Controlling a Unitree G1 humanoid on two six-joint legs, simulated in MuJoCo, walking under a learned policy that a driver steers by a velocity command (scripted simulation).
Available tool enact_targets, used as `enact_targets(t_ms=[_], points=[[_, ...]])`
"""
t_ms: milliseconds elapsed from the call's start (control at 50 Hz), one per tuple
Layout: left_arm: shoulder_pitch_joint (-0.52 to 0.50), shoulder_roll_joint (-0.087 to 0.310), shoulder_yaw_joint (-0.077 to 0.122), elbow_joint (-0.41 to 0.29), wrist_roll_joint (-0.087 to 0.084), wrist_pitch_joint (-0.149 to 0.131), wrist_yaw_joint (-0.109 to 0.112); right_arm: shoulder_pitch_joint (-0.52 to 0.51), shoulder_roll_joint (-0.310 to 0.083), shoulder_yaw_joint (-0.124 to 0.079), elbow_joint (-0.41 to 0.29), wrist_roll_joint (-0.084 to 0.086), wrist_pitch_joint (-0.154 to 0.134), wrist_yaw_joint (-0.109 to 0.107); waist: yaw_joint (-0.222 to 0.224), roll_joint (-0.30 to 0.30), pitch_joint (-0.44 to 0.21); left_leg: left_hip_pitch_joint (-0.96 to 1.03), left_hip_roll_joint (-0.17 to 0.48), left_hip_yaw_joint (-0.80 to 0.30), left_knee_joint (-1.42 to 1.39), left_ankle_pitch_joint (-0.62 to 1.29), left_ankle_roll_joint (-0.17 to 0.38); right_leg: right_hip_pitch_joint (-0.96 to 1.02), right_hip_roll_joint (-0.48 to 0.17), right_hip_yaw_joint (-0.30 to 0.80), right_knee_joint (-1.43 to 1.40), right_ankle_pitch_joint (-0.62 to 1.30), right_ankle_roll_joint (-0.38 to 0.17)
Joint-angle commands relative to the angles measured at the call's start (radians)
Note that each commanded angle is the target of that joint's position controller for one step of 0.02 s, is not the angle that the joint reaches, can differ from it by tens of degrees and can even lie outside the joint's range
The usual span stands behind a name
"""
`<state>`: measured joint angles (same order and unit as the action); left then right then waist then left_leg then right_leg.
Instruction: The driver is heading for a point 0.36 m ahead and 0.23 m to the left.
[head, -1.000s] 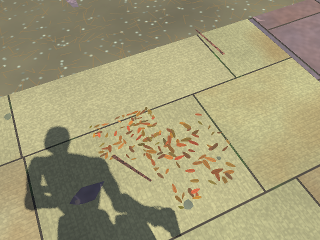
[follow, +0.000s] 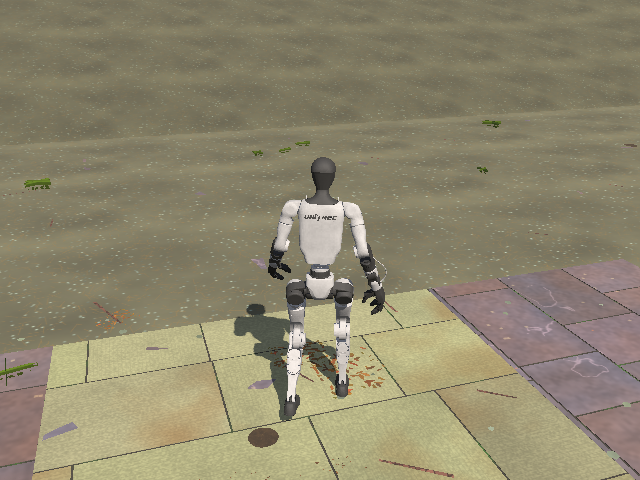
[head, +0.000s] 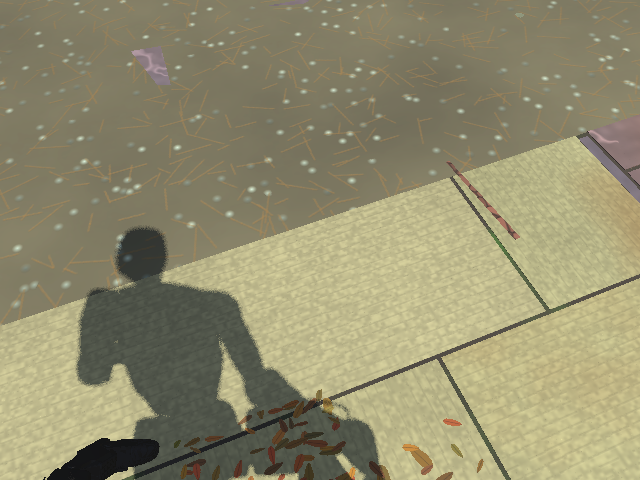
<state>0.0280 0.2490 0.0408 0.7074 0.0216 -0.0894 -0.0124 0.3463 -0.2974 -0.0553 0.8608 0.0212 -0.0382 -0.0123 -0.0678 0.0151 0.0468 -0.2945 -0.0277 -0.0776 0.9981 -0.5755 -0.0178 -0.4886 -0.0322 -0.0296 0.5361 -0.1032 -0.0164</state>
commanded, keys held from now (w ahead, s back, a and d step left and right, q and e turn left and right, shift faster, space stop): q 1.00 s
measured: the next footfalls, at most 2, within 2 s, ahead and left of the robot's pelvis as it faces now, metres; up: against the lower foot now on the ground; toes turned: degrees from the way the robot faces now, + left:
left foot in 0.36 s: +0.11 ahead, +0.14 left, +0.00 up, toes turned +16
right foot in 0.82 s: +0.19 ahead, -0.07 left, +0.00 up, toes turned +34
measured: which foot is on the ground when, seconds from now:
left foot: up 0.00-0.34, down 0.36-0.82, up 0.84-1.00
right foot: down 0.00-0.36, up 0.38-0.80, down 0.82-1.00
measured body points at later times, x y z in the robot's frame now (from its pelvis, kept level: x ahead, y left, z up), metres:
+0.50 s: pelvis +0.07 +0.04 +0.01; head +0.10 +0.08 +0.46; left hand +0.14 +0.35 -0.11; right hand +0.28 -0.21 -0.07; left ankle +0.07 +0.13 -0.73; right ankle +0.10 -0.11 -0.64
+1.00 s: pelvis +0.09 +0.01 +0.02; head +0.13 +0.01 +0.46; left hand +0.04 +0.32 -0.08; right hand +0.39 -0.16 -0.08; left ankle +0.01 +0.11 -0.64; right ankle +0.16 -0.09 -0.73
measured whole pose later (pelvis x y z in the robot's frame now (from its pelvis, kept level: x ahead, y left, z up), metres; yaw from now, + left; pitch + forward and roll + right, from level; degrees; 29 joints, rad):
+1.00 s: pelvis +0.09 +0.01 +0.02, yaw +35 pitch +2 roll +0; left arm 0.13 0.27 0.07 0.80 0.01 0.00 0.03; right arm 0.20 -0.37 -0.11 0.63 0.02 0.06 -0.02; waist 0.01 0.05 0.04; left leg -0.54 -0.06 -0.10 1.12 -0.42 -0.07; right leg -0.23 -0.02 -0.02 0.44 -0.24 -0.01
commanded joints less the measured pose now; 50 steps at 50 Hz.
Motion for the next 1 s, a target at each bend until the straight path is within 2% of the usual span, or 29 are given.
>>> enact_targets(t_ms=[20,40,60,80,120,200,260,320,340,360,380,400,420,440,460,480,520,600,660,740,800,820,840,860,880,900,920,940,1000], points=[[0.172,0.132,0.040,-0.009,-0.015,0.029,0.021,0.005,-0.117,-0.033,-0.087,0.011,0.016,-0.012,0.102,-0.124,-0.250,-0.404,0.084,0.006,0.276,0.000,-0.035,0.523,-0.324,0.288,-0.138,0.408,-0.221],[0.115,0.114,0.035,-0.007,-0.010,0.032,0.021,0.008,-0.109,-0.040,-0.088,0.003,0.042,-0.020,0.067,-0.135,-0.192,-0.347,0.115,0.007,0.232,0.043,-0.043,0.383,-0.298,0.229,-0.185,0.303,-0.208],[0.075,0.127,0.040,-0.003,0.002,0.033,0.020,0.029,-0.085,-0.038,-0.091,0.002,0.065,-0.024,0.040,-0.165,-0.151,-0.264,0.115,0.031,0.212,0.084,-0.051,0.253,-0.273,0.172,-0.240,0.238,-0.206],[0.042,0.132,0.043,-0.002,0.011,0.030,0.020,0.038,-0.070,-0.039,-0.098,0.000,0.080,-0.028,0.024,-0.175,-0.129,-0.224,0.111,0.048,0.188,0.117,-0.055,0.186,-0.265,0.129,-0.277,0.203,-0.213],[0.015,0.147,0.050,0.006,0.011,0.023,0.025,0.020,-0.059,-0.040,-0.121,-0.006,0.090,-0.029,0.015,-0.161,-0.122,-0.207,0.120,0.056,0.105,0.183,-0.050,0.166,-0.277,0.072,-0.303,0.212,-0.225],[0.002,0.173,0.060,0.026,-0.005,0.038,0.043,-0.065,-0.057,-0.038,-0.167,-0.011,0.088,-0.006,0.038,-0.133,-0.151,-0.138,0.130,0.076,-0.098,0.318,-0.025,0.213,-0.291,-0.011,-0.300,0.185,-0.216],[0.018,0.199,0.068,0.045,-0.021,0.059,0.041,-0.115,-0.079,-0.047,-0.201,-0.011,0.098,0.012,0.054,-0.134,-0.139,-0.112,0.116,0.105,-0.197,0.295,-0.003,0.268,-0.315,-0.025,-0.274,0.122,-0.195],[0.012,0.212,0.074,0.063,-0.045,0.078,0.038,-0.103,-0.081,-0.057,-0.212,-0.014,0.103,0.025,0.032,-0.125,-0.125,-0.027,0.081,0.152,-0.384,0.334,0.042,0.299,-0.311,-0.049,-0.182,0.062,-0.135],[0.043,0.192,0.070,0.080,-0.049,0.084,0.036,-0.083,-0.094,-0.065,-0.206,-0.020,0.102,0.021,0.029,-0.096,-0.125,0.037,0.056,0.151,-0.461,0.395,0.069,0.279,-0.277,-0.074,-0.113,-0.006,-0.090],[0.099,0.151,0.063,0.101,-0.036,0.091,0.032,-0.050,-0.156,-0.085,-0.203,-0.023,0.097,0.010,0.037,0.040,-0.112,0.121,0.107,0.035,-0.575,0.617,0.114,0.205,-0.198,-0.144,0.057,-0.119,-0.013],[0.095,0.098,0.046,0.067,0.015,0.092,0.025,-0.038,-0.273,-0.107,-0.230,-0.024,0.093,-0.011,0.073,0.344,-0.098,0.263,0.347,-0.313,-0.608,0.967,0.249,-0.090,-0.044,-0.212,0.391,-0.521,0.093],[0.001,0.128,0.053,0.033,0.006,0.089,0.034,-0.018,-0.274,-0.100,-0.245,-0.055,0.069,0.001,0.007,0.277,-0.158,0.213,0.416,-0.448,-0.654,0.897,0.389,-0.178,0.029,-0.011,0.591,-0.602,0.097],[-0.026,0.154,0.062,0.030,-0.019,0.091,0.039,-0.041,-0.245,-0.092,-0.244,-0.056,0.046,0.009,0.012,0.173,-0.154,0.212,0.369,-0.366,-0.665,0.834,0.361,-0.206,0.012,0.050,0.657,-0.528,0.078],[-0.007,0.155,0.066,0.040,-0.028,0.092,0.045,-0.095,-0.222,-0.088,-0.248,-0.038,0.033,0.005,0.044,0.130,-0.140,0.203,0.320,-0.296,-0.657,0.771,0.302,-0.220,-0.004,0.073,0.645,-0.432,0.062],[0.006,0.162,0.071,0.060,-0.020,0.093,0.054,-0.141,-0.183,-0.076,-0.259,-0.021,0.033,-0.001,0.060,0.092,-0.143,0.196,0.290,-0.262,-0.651,0.733,0.258,-0.216,-0.017,0.086,0.622,-0.370,0.059],[0.015,0.169,0.076,0.062,-0.013,0.093,0.058,-0.174,-0.167,-0.068,-0.267,-0.014,0.038,-0.009,0.077,0.098,-0.144,0.164,0.271,-0.236,-0.650,0.751,0.244,-0.182,-0.013,0.088,0.614,-0.325,0.063],[0.031,0.155,0.075,0.066,-0.017,0.089,0.054,-0.173,-0.157,-0.061,-0.280,-0.022,0.042,-0.019,0.086,0.103,-0.175,0.159,0.248,-0.220,-0.649,0.784,0.244,-0.134,0.011,0.088,0.594,-0.266,0.069],[0.001,0.122,0.060,0.056,-0.023,0.085,0.049,-0.149,-0.175,-0.069,-0.286,-0.014,0.050,-0.031,0.062,0.108,-0.169,0.186,0.228,-0.249,-0.643,0.687,0.244,-0.099,0.032,0.106,0.372,-0.228,0.090],[-0.001,0.128,0.058,0.055,-0.026,0.082,0.039,-0.160,-0.188,-0.075,-0.298,-0.018,0.060,-0.029,0.053,0.132,-0.151,0.129,0.216,-0.293,-0.645,0.595,0.251,-0.017,0.049,0.109,0.261,-0.234,0.096],[0.020,0.146,0.062,0.052,-0.033,0.069,0.024,-0.180,-0.186,-0.074,-0.309,-0.014,0.069,-0.018,0.050,0.151,-0.146,0.119,0.201,-0.380,-0.620,0.609,0.245,0.065,0.069,0.116,0.135,-0.261,0.081],[0.098,0.152,0.068,0.067,-0.032,0.055,0.011,-0.222,-0.178,-0.070,-0.322,0.002,0.080,-0.020,0.099,0.144,-0.154,0.098,0.151,-0.399,-0.559,0.619,0.194,0.212,0.069,0.095,-0.123,-0.112,0.048],[0.135,0.187,0.079,0.076,-0.023,0.055,0.012,-0.210,-0.156,-0.064,-0.325,0.003,0.081,-0.023,0.102,0.103,-0.167,0.025,0.108,-0.368,-0.507,0.509,0.147,0.324,-0.006,0.136,-0.186,-0.015,0.018],[0.146,0.255,0.092,0.069,-0.008,0.063,0.020,-0.160,-0.096,-0.049,-0.324,-0.009,0.082,-0.022,0.064,-0.111,-0.184,-0.118,-0.007,-0.224,-0.294,0.197,0.087,0.440,-0.220,0.323,-0.217,0.109,-0.063],[0.125,0.290,0.096,0.068,0.022,0.067,0.019,-0.168,-0.135,-0.063,-0.360,-0.002,0.072,-0.021,0.047,-0.327,-0.123,-0.301,-0.112,-0.078,-0.105,-0.076,0.033,0.385,-0.371,0.544,-0.249,0.251,-0.239],[0.072,0.232,0.081,0.034,0.017,0.063,0.023,-0.141,-0.214,-0.086,-0.334,-0.015,0.066,-0.018,0.046,-0.223,-0.112,-0.311,-0.039,-0.098,0.086,-0.041,0.000,0.361,-0.387,0.504,-0.243,0.259,-0.280],[0.024,0.182,0.069,0.020,0.007,0.065,0.031,-0.125,-0.231,-0.099,-0.308,-0.007,0.070,-0.014,0.030,-0.167,-0.101,-0.305,-0.029,-0.087,0.155,0.028,-0.016,0.344,-0.319,0.390,-0.225,0.237,-0.232],[-0.001,0.166,0.063,0.011,-0.006,0.069,0.036,-0.107,-0.203,-0.096,-0.285,-0.007,0.082,-0.016,0.022,-0.141,-0.088,-0.313,-0.021,-0.071,0.194,0.080,-0.035,0.349,-0.256,0.304,-0.213,0.188,-0.188],[-0.001,0.157,0.059,0.010,-0.020,0.071,0.041,-0.111,-0.178,-0.089,-0.285,-0.008,0.090,-0.015,0.036,-0.145,-0.070,-0.346,-0.013,-0.061,0.225,0.125,-0.053,0.362,-0.238,0.262,-0.211,0.196,-0.182],[0.064,0.176,0.062,0.018,-0.012,0.088,0.056,-0.181,-0.118,-0.065,-0.323,0.006,0.092,-0.006,0.084,-0.163,-0.065,-0.359,0.016,0.014,0.124,0.184,-0.080,0.414,-0.213,0.166,-0.224,0.229,-0.195]])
